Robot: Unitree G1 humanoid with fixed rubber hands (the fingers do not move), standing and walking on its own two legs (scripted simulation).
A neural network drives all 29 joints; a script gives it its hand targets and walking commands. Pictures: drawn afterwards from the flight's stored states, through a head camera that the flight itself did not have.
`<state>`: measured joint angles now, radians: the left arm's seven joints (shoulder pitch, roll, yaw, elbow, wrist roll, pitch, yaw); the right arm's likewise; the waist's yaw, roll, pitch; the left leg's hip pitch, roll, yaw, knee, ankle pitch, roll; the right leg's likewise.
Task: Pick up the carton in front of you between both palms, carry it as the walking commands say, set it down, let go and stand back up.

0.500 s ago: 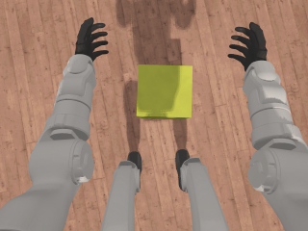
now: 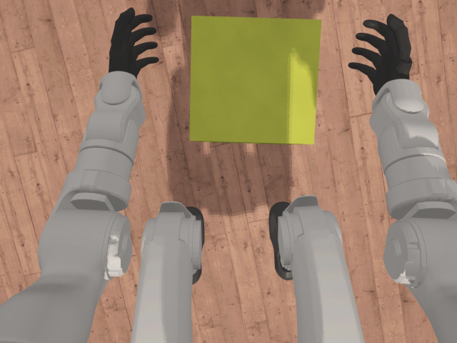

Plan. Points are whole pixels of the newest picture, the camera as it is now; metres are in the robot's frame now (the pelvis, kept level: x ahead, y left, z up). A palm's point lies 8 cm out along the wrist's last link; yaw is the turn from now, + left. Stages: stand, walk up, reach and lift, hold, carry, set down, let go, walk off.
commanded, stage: reach and lift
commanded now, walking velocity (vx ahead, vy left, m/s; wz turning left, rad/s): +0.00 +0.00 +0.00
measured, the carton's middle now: (248, 95) +0.50 -0.04 -0.33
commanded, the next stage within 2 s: none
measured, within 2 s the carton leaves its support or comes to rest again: leaves its support in 1.14 s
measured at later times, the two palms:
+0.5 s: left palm (153, 85) +0.52 +0.15 -0.27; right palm (347, 87) +0.50 -0.22 -0.27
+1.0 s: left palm (169, 83) +0.51 +0.11 -0.26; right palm (333, 86) +0.50 -0.19 -0.26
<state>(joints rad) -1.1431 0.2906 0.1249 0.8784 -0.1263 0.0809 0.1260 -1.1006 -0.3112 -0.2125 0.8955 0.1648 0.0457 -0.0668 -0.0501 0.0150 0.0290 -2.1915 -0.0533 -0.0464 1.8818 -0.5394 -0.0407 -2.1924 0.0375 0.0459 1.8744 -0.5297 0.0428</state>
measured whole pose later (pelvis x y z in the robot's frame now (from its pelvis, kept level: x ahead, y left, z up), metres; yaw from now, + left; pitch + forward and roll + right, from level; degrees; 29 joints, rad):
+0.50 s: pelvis -0.02 +0.00 -0.09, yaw +1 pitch +38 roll +0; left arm -1.37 0.34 0.01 1.09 -0.25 0.02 0.14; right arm -1.34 -0.36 -0.10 1.11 0.25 -0.01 -0.10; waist -0.04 0.01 0.33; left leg -2.28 -0.05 -0.04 2.19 -0.57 -0.06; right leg -2.29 0.02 0.03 2.19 -0.56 0.03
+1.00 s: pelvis -0.03 +0.00 -0.08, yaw +1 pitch +38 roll +0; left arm -1.46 0.25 0.05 1.20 -0.21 0.00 0.18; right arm -1.44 -0.30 -0.09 1.21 0.23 -0.02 -0.16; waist -0.04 0.02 0.32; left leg -2.28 -0.07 -0.04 2.14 -0.53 -0.06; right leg -2.29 0.02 0.04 2.14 -0.52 0.04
